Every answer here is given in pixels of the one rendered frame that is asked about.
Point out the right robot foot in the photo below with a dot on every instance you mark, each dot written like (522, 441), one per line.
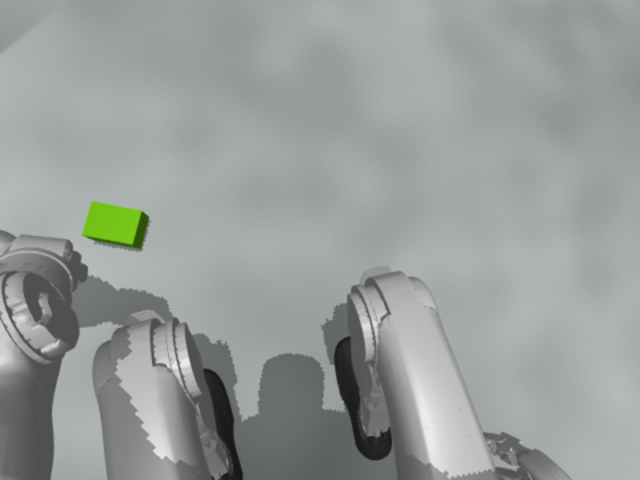
(370, 447)

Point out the small box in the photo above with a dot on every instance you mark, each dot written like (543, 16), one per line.
(115, 225)

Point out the right robot hand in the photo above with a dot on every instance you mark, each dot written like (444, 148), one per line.
(533, 464)

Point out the left robot foot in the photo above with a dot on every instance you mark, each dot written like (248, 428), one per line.
(224, 423)

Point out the left robot hand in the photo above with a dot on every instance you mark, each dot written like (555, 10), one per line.
(6, 238)

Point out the left robot arm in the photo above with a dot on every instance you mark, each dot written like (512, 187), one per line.
(37, 327)

